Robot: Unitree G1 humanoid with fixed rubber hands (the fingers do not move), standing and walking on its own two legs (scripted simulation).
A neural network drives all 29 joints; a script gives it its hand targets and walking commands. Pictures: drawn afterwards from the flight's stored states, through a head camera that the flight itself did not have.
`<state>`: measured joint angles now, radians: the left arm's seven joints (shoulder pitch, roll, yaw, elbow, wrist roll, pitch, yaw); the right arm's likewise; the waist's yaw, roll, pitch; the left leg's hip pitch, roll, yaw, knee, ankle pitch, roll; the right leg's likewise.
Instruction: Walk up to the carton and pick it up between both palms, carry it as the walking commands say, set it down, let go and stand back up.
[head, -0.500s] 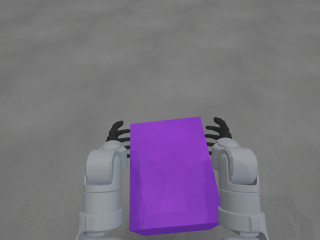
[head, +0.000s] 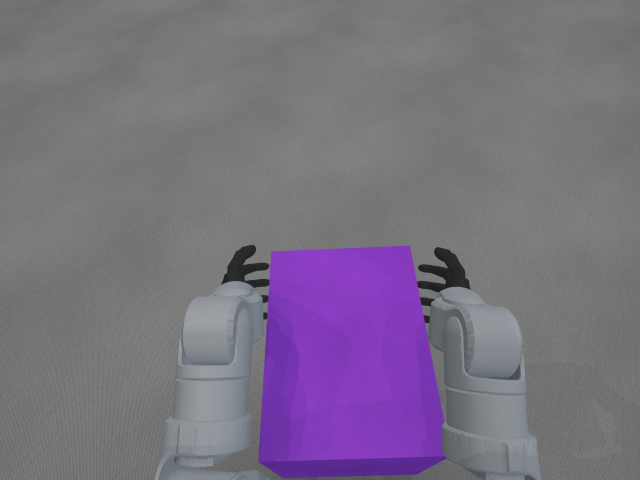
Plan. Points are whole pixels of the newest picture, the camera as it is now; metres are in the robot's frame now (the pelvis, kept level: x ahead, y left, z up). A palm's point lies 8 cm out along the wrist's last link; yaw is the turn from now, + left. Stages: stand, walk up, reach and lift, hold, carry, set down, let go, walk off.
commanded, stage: carry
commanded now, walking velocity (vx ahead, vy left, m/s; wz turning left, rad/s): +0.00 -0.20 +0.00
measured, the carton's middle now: (345, 364) +0.27 -0.02 -0.03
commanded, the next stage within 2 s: none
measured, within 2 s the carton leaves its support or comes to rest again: neither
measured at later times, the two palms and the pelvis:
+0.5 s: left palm (296, 314) +0.28 +0.03 +0.10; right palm (540, 292) +0.29 -0.22 +0.11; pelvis -0.03 -0.11 +0.01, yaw +0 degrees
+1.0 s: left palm (437, 354) +0.24 -0.11 +0.07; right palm out of the picture +0.26 -0.36 +0.10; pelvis -0.06 -0.26 -0.01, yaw +3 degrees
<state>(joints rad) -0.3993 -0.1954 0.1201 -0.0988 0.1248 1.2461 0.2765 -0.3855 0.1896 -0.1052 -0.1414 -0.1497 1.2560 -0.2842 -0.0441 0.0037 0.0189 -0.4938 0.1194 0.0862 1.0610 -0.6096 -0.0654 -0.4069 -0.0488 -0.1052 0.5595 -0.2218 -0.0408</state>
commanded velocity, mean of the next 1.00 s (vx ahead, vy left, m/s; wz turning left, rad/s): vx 0.00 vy -0.20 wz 0.00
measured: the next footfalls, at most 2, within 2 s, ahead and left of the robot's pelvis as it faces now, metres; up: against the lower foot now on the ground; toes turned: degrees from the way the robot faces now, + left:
left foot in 0.24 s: -0.02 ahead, +0.04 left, +0.00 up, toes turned +12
right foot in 0.60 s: +0.04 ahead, -0.30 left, +0.00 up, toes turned -6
